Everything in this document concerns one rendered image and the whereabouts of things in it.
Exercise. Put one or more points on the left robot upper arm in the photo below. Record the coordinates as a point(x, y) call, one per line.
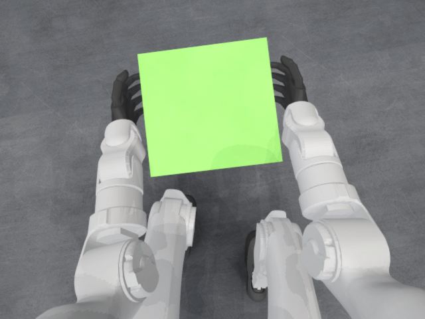
point(111, 282)

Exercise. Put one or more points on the robot right forearm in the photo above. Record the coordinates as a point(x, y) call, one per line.
point(325, 192)

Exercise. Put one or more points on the robot left hand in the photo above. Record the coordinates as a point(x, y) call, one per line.
point(122, 106)

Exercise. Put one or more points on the right robot upper arm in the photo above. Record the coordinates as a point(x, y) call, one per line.
point(350, 256)

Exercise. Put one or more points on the robot right hand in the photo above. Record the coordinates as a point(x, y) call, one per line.
point(294, 88)

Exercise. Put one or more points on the left robot foot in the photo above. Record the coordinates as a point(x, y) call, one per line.
point(191, 200)

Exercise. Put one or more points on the robot left forearm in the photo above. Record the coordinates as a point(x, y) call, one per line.
point(119, 211)

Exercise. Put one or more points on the carton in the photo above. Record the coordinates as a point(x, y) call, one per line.
point(209, 107)

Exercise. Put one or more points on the robot left thigh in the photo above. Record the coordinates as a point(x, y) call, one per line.
point(169, 232)

